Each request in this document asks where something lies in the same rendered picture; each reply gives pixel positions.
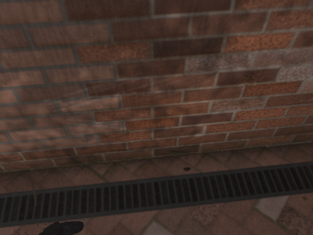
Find left robot hand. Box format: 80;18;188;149
38;221;84;235

